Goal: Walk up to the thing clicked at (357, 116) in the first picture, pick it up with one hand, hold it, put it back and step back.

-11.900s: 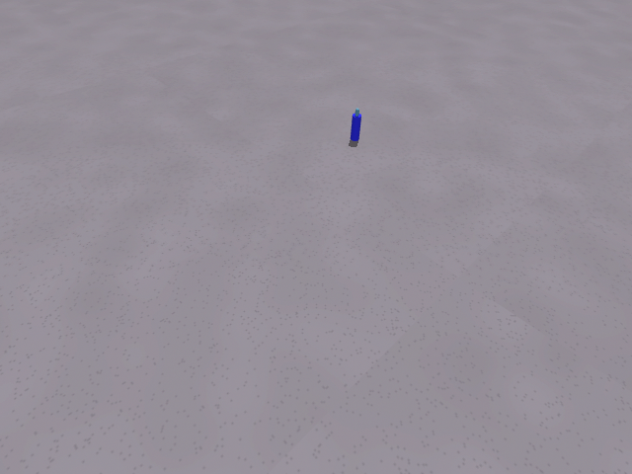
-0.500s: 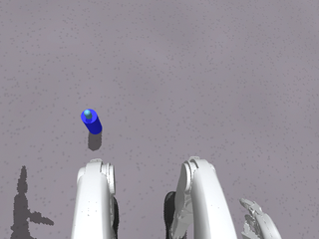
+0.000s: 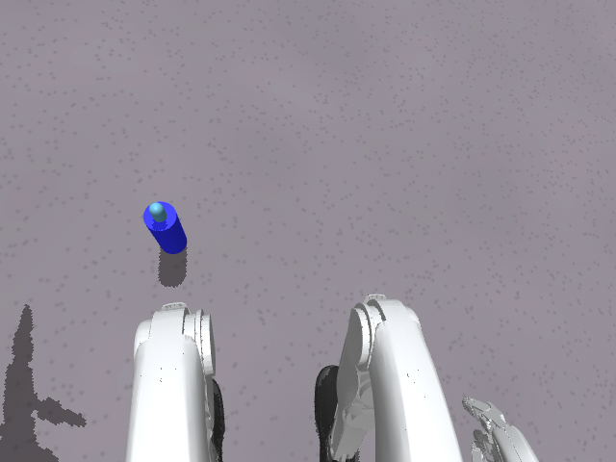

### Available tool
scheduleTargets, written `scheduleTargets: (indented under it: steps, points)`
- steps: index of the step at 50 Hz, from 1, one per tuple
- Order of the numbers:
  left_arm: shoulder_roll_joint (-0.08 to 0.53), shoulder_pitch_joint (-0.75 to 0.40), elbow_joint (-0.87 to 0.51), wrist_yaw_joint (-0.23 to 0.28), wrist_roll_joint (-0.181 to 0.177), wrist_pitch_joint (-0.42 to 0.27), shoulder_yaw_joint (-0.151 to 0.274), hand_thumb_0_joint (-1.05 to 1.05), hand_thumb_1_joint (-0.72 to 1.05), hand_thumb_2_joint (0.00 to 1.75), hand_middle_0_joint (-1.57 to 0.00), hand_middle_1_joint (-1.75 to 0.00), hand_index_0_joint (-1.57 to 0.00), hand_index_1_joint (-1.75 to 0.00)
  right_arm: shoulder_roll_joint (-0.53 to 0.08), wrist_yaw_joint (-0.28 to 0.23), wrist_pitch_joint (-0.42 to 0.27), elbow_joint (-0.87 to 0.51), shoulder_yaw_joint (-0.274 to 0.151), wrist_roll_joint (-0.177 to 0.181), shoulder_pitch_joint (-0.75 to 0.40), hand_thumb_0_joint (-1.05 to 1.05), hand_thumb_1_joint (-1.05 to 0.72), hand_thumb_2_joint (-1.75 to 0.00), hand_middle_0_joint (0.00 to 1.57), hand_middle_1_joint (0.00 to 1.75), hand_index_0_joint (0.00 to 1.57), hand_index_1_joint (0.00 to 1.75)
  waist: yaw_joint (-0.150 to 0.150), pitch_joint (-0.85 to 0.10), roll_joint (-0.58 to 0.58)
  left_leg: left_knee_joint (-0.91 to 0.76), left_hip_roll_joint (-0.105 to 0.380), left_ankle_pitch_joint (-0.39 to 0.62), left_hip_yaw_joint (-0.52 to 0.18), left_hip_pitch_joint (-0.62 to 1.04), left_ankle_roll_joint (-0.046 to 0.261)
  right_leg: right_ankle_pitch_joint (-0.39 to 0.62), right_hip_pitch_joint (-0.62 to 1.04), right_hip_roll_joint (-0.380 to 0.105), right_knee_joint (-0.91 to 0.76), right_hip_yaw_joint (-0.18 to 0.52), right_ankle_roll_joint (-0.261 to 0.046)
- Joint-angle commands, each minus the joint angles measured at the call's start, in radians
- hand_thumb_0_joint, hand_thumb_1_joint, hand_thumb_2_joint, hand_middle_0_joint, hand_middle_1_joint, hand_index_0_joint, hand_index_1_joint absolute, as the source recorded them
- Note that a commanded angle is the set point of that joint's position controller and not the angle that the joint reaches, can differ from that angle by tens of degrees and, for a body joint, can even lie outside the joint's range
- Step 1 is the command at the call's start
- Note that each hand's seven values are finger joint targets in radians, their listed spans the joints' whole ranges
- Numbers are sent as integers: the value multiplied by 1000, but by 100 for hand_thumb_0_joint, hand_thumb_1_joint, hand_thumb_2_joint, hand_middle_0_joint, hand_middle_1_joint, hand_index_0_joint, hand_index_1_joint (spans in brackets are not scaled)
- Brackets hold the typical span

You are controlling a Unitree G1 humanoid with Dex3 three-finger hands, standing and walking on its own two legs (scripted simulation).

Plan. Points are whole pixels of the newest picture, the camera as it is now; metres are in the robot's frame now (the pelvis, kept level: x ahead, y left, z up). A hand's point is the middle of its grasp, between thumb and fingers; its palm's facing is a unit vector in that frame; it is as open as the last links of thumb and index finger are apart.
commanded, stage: go down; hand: left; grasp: from the side
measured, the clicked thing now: (165, 226) +0.49 +0.21 -0.30
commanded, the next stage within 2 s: approach in 0.28 s
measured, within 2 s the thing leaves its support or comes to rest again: neither
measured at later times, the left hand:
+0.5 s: hand out of the picture +0.42 +0.40 +0.00, palm faces +0.13 -0.99 -0.08, open 17.3 cm
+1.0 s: hand (87, 231) +0.44 +0.30 -0.21, palm faces +0.01 -1.00 +0.01, open 17.5 cm
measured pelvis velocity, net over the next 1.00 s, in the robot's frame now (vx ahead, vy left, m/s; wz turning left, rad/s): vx -0.01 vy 0.01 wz -0.11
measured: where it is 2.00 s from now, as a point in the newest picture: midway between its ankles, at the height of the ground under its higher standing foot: (272, 452)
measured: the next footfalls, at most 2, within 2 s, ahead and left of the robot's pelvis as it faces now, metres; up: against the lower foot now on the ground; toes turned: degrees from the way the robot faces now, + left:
none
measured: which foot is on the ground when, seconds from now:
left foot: down 0.00-1.00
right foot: down 0.00-1.00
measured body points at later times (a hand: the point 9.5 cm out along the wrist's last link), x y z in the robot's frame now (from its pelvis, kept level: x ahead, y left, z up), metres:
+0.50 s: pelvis +0.00 +0.00 -0.01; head +0.22 +0.07 +0.37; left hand +0.41 +0.45 +0.01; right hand +0.13 -0.28 -0.11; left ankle +0.09 +0.12 -0.36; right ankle +0.10 -0.12 -0.36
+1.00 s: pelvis -0.01 +0.01 -0.08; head +0.25 +0.13 +0.26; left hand +0.44 +0.36 -0.20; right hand +0.12 -0.27 -0.15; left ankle +0.09 +0.12 -0.36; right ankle +0.10 -0.12 -0.36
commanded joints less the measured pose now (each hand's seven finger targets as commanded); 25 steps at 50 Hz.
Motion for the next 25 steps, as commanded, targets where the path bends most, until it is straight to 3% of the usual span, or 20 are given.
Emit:
scheduleTargets:
  steps: [1,3,6,8,9,10,11,14,16,19,21,22,23,24,25]
  points:
    - [431,-233,-210,3,-40,-57,72,0,-51,6,-6,-4,-4,-5,-242,-14,-17,-42,-83,5,148,0,-92,-91,20,30,20,30,36,-639,275,-296,-32,133,-15,529,-8,111,233,48,-211,17,-25]
    - [422,-221,-204,-1,-41,-57,70,0,-50,7,-5,-5,-4,-5,-244,-14,-15,-38,-81,6,146,0,-92,-91,20,30,20,30,42,-619,294,-304,-30,134,-24,540,-11,113,212,47,-199,12,-27]
    - [414,-221,-179,-5,-48,-55,69,0,-51,7,-6,-4,-4,-5,-240,-14,-14,-37,-75,3,154,0,-91,-91,20,30,20,30,24,-615,246,-273,-34,160,-9,496,-3,134,254,50,-213,15,-21]
    - [415,-215,-172,-10,-51,-54,72,0,-50,7,-5,-5,-4,-5,-244,-12,-12,-33,-72,1,149,0,-92,-91,20,30,20,30,36,-601,272,-274,-31,179,-15,512,-7,144,228,49,-193,12,-25]
    - [424,-223,-166,-10,-47,-55,70,0,-49,7,-5,-4,-4,-5,-242,-11,-12,-41,-72,2,148,0,-92,-91,20,30,20,30,21,-601,249,-267,-33,164,-12,482,-3,132,240,50,-201,13,-22]
    - [427,-215,-168,-14,-49,-57,79,0,-49,7,-5,-5,-4,-5,-249,-10,-9,-39,-68,1,151,0,-91,-91,20,30,20,30,31,-602,264,-268,-31,188,-21,511,-7,150,229,48,-189,6,-24]
    - [428,-228,-160,-15,-46,-57,73,0,-49,7,-5,-4,-4,-5,-249,-10,-8,-41,-68,-1,149,0,-91,-91,20,30,20,30,17,-601,248,-259,-31,174,-17,492,-4,140,240,50,-197,8,-21]
    - [428,-240,-156,-19,-52,-64,76,0,-48,7,-5,-4,-4,-5,-245,-9,-8,-43,-65,-2,145,0,-91,-91,20,30,20,30,17,-598,221,-249,-33,146,-7,452,2,122,256,52,-203,14,-17]
    - [486,-264,-194,-19,-54,-73,102,0,-50,6,-5,-4,-4,-5,-250,-11,-5,-48,-63,-4,141,0,-91,-91,20,30,20,30,29,-630,242,-239,-33,146,4,456,4,119,282,53,-209,23,-15]
    - [476,-265,-182,-22,-51,-68,90,0,-50,13,-7,-10,-4,-13,-250,-10,-6,-44,-59,-5,147,0,-92,-91,20,30,20,30,19,-633,263,-244,-33,147,1,467,0,118,275,54,-200,18,-17]
    - [486,-265,-151,-26,-51,-71,99,0,-52,3,-8,-6,-5,-8,-255,-10,-5,-39,-51,-8,149,0,-91,-90,20,30,20,30,9,-615,270,-235,-31,174,-8,468,-3,141,256,55,-181,8,-20]
    - [466,-261,-128,-33,-60,-76,92,0,-53,3,-7,-6,-5,-7,-256,-9,-5,-37,-47,-8,139,0,-91,-90,20,30,20,30,6,-586,256,-224,-29,178,-12,458,-1,145,235,55,-175,5,-20]
    - [418,-250,-81,-39,-62,-81,67,0,-54,3,-8,-6,-5,-8,-254,-7,-6,-39,-41,-10,138,0,-91,-91,20,30,20,30,-19,-552,240,-217,-27,185,-22,449,-3,148,211,57,-165,-3,-20]
    - [410,-265,-96,-42,-68,-98,63,0,-55,3,-8,-6,-5,-8,-256,-5,-7,-41,-39,-12,131,0,-91,-90,20,30,20,30,-21,-528,247,-210,-26,176,-29,438,-4,144,184,58,-153,-8,-21]
    - [377,-256,-53,-49,-74,-110,46,0,-54,4,-8,-6,-5,-8,-257,-4,-9,-45,-32,-16,122,0,-91,-90,20,30,20,30,-42,-498,238,-203,-25,166,-36,423,-4,140,175,58,-150,-13,-20]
